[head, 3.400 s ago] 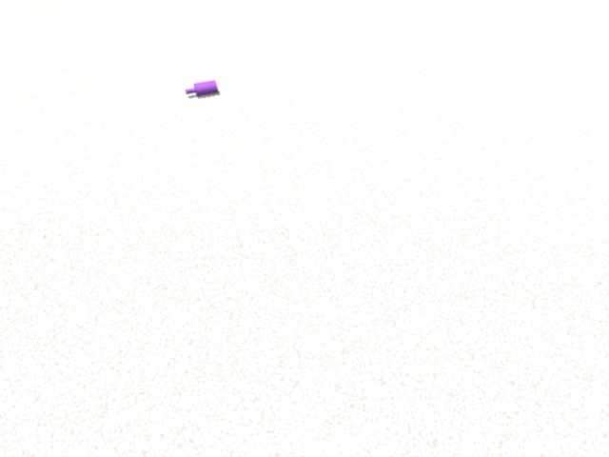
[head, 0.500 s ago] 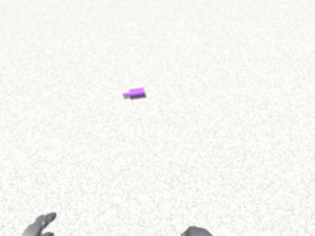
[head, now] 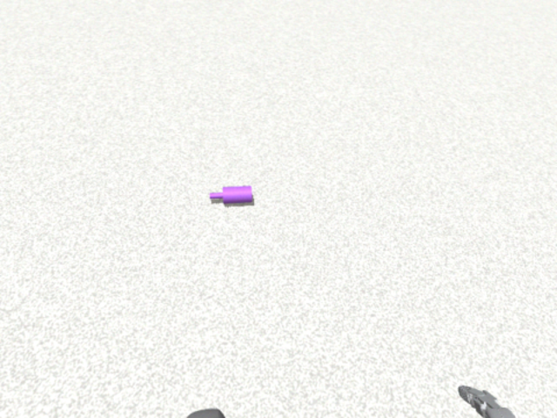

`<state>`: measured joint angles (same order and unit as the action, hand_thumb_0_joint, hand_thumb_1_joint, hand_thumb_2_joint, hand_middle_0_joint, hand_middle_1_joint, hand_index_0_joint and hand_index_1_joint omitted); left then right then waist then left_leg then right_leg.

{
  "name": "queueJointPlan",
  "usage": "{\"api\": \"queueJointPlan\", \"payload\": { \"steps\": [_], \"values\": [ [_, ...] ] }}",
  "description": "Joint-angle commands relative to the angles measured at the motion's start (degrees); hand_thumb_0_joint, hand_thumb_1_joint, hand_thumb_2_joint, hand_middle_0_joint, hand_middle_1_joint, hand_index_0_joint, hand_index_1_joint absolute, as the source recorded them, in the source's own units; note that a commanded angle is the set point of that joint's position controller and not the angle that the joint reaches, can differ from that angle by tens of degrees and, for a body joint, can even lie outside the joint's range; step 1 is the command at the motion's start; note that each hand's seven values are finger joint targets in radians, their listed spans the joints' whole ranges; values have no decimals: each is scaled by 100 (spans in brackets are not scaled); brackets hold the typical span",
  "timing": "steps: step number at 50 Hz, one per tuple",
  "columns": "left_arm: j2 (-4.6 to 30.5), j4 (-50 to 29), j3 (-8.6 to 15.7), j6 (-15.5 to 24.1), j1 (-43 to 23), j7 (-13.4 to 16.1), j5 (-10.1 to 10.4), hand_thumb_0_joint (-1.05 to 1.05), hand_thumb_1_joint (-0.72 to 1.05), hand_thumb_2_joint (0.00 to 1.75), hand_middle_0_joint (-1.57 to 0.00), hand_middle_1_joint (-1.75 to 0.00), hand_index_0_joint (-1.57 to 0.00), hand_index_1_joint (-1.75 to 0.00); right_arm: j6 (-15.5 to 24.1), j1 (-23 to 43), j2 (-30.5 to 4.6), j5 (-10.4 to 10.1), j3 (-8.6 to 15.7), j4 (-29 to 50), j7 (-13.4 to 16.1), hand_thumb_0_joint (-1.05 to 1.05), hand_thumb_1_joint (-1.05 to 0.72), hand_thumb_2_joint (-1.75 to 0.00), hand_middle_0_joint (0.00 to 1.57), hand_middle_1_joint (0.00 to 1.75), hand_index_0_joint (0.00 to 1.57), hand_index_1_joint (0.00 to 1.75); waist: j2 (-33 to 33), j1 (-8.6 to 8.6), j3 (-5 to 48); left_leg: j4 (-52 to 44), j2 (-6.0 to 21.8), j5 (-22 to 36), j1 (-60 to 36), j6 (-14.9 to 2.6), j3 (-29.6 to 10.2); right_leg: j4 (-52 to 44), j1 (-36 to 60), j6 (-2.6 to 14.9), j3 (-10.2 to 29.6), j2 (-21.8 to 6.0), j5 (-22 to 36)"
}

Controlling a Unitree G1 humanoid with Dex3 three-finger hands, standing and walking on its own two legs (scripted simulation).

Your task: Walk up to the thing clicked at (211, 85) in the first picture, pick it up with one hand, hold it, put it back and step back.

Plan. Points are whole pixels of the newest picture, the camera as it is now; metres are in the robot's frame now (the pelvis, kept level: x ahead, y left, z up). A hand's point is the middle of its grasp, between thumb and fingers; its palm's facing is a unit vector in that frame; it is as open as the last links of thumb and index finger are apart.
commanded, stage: walk up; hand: left
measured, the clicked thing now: (230, 195) +1.09 +0.18 -0.72
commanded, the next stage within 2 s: none
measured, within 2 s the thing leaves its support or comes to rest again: neither
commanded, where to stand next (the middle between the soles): +0.71 -0.09 m, yaw +2 degrees
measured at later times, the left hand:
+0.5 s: hand (167, 320) +0.28 +0.19 -0.10, palm faces +0.00 -0.91 -0.41, open 7.3 cm
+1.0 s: hand (184, 252) +0.44 +0.19 -0.14, palm faces -0.02 -0.95 -0.32, open 7.3 cm
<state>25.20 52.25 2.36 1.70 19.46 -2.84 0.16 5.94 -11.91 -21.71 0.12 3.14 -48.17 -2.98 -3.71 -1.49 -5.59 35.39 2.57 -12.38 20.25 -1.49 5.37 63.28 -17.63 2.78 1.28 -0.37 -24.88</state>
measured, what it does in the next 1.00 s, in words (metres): walks ahead: right foot, then left foot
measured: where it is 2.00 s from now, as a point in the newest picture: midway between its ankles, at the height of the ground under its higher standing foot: (296, 289)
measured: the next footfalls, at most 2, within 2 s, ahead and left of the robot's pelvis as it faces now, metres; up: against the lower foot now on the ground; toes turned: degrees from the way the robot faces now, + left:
right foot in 0.30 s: +0.29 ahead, -0.19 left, +0.00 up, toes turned -6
left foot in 0.76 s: +0.46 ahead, +0.05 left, +0.00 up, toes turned +8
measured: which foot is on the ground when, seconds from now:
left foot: down 0.00-0.32, up 0.34-0.74, down 0.76-1.00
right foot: up 0.00-0.28, down 0.30-0.80, up 0.82-1.00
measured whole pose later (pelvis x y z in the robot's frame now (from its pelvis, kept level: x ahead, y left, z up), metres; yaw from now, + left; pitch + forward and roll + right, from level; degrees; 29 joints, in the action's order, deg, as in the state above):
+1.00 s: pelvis +0.39 -0.08 +0.01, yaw +2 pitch -3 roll +1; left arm 24.9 50.6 2.4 1.9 17.4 -3.4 0.0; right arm 5.2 -16.0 -22.3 0.3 2.4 -47.7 -2.2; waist -3.8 0.0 -5.3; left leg 30.4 2.4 -14.3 12.7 -0.9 5.3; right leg 54.7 -27.3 0.8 0.5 -4.9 -20.1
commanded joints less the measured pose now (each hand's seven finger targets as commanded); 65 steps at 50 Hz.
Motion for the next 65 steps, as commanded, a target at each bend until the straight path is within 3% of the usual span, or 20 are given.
{"api": "queueJointPlan", "payload": {
  "steps": [1, 9, 14, 15, 16, 17, 19, 23, 30, 37, 38, 40, 41, 42, 46, 54, 57, 58, 60, 65],
  "values": [
    [1125, -371, 327, 220, 324, 9, 13, 0, 90, 90, -20, -30, -20, -30, 75, -499, -1627, -92, 400, 245, 179, 0, -90, -90, 20, 30, 20, 30, 1096, 107, 356, -1963, 1383, 346, -1054, -968, -1374, -232, -1347, -158, 241, -623, 457],
    [906, -546, 381, 213, -647, -243, -114, 0, 90, 90, -20, -30, -20, -30, 107, -462, -1824, -18, 465, 328, 111, 0, -90, -90, 20, 30, 20, 30, 1255, 327, 231, -2072, 1159, -540, -786, -991, -809, -2470, -926, -267, -288, -672, 1584],
    [1135, -261, 544, 306, -93, -194, -133, 0, 90, 90, -20, -30, -20, -30, 0, -193, -1664, 20, 373, 392, 134, 0, -90, -90, 20, 30, 20, 30, 636, -203, 570, -599, 956, -295, -28, -676, -469, -3089, 1074, -134, -581, -307, 1445],
    [1338, -112, 652, 369, 455, -123, -146, 0, 90, 90, -20, -30, -20, -30, -11, -529, -1359, 40, 268, 352, 141, 0, -90, -90, 20, 30, 20, 30, -246, -430, 981, 920, 566, 117, 299, -499, -136, -3470, 2025, -16, -299, -345, 857],
    [1895, -124, 801, 421, 925, -21, -173, 0, 90, 90, -20, -30, -20, -30, -16, -689, -870, 3, 91, 484, 135, 0, -90, -90, 20, 30, 20, 30, -1770, -591, 1095, 2682, -107, -1293, 1415, -195, 139, -4408, 2495, 328, 1893, -1672, -602],
    [2118, -192, 759, 409, 828, 4, -101, 0, 90, 90, -20, -30, -20, -30, -61, -415, -1386, -20, 224, 446, 186, 0, -90, -90, 20, 30, 20, 30, -1452, -642, 868, 3338, -388, -1846, 2126, -71, -362, -5154, 2298, 965, 3716, -2461, -706],
    [1774, -389, 663, 380, 142, 68, 25, 0, 90, 90, -20, -30, -20, -30, -111, -368, -1608, -90, 298, 166, 216, 0, -90, -90, 20, 30, 20, 30, -258, -317, 349, 3482, 76, -1150, 1875, -76, -1140, -4886, 1505, 970, 2477, -2157, 237],
    [1276, -540, 489, 418, -271, 94, -16, 0, 90, 90, -20, -30, -20, -30, -203, -890, -1413, -20, 286, -187, 81, 0, -90, -90, 20, 30, 20, 30, -589, 44, 322, 2409, 198, -393, 1146, 43, -794, -4931, 791, 805, 809, -1444, 1053],
    [1401, -735, 541, 434, -84, 62, -88, 0, 90, 90, -20, -30, -20, -30, -197, -49, -1257, 115, 308, 130, -83, 0, -90, -90, 20, 30, 20, 30, -268, -178, 95, 549, 396, 68, 1025, 154, -510, -5088, 745, 1001, 476, -1640, 240],
    [1363, -804, 422, 336, -124, 56, -59, 0, 90, 90, -20, -30, -20, -30, -56, -397, -1259, 97, 368, 32, -35, 0, -90, -90, 20, 30, 20, 30, 240, 234, 284, -511, -168, 81, -976, -79, 87, -3528, 213, 683, -207, -1245, 1925],
    [1116, -816, 317, 331, 56, 70, -49, 0, 90, 90, -20, -30, -20, -30, -13, -1047, -1481, 129, 454, -131, 37, 0, -90, -90, 20, 30, 20, 30, 825, 527, 765, -762, -128, -240, -2037, -301, -230, -2163, -86, 478, -485, -927, 2746],
    [933, -840, 308, 273, 235, 149, 76, 0, 90, 90, -20, -30, -20, -30, 8, -1673, -2315, 98, 671, 19, 154, 0, -90, -90, 20, 30, 20, 30, 1885, 740, 1318, -1855, 2254, -519, -3250, -1459, -4329, 304, -2119, -43, -348, 210, -565],
    [1294, -774, 334, 239, -114, 207, -6, 0, 90, 90, -20, -30, -20, -30, -27, -1479, -2191, -51, 685, 32, 167, 0, -90, -90, 20, 30, 20, 30, 972, 699, 980, -1771, 2317, -204, -2700, -1658, -4023, 707, -2191, -5, 260, -181, -560],
    [1236, -732, 279, 225, -83, 197, 12, 0, 90, 90, -20, -30, -20, -30, -34, -1178, -1961, -64, 568, 144, 204, 0, -90, -90, 20, 30, 20, 30, 629, 508, 667, -1698, 1969, 423, -2218, -1371, -3017, 633, -2039, -17, 479, -280, -216],
    [1007, -420, 307, 164, 359, 60, 9, 0, 90, 90, -20, -30, -20, -30, 17, -609, -1687, -32, 414, 297, 214, 0, -90, -90, 20, 30, 20, 30, 1279, 168, 328, -1730, 1354, 929, -1080, -1117, -1315, -548, -1274, -194, 120, -581, 411],
    [923, -442, 396, 231, -299, -141, -77, 0, 90, 90, -20, -30, -20, -30, -24, -322, -1815, 38, 452, 459, 111, 0, -90, -90, 20, 30, 20, 30, 1323, 211, 178, -1823, 1114, -1076, -395, -1052, -889, -2539, -461, -243, -390, -511, 1378],
    [1054, -228, 482, 321, 174, -75, -116, 0, 90, 90, -20, -30, -20, -30, -117, -181, -1655, 30, 377, 512, 97, 0, -90, -90, 20, 30, 20, 30, 759, -164, 362, -794, 939, -1177, 187, -802, -678, -3047, 874, -189, -571, -257, 1437],
    [1262, -101, 593, 382, 636, -13, -127, 0, 90, 90, -20, -30, -20, -30, -140, -440, -1361, 68, 270, 495, 105, 0, -90, -90, 20, 30, 20, 30, -15, -370, 659, 459, 662, -870, 540, -651, -426, -3277, 1774, -132, -355, -230, 909],
    [2088, -189, 721, 464, 1111, 111, -97, 0, 90, 90, -20, -30, -20, -30, -180, -426, -1183, 13, 191, 582, 146, 0, -90, -90, 20, 30, 20, 30, -1492, -573, 585, 3066, -470, -1846, 2101, -99, -396, -5229, 1966, 779, 3786, -2395, -639],
    [1416, -531, 495, 421, -20, 180, -17, 0, 90, 90, -20, -30, -20, -30, -288, -783, -1430, -9, 309, 3, 102, 0, -90, -90, 20, 30, 20, 30, -549, 60, 262, 2454, 282, -768, 1223, -21, -839, -4847, 649, 882, 1324, -1601, 530]
  ]
}}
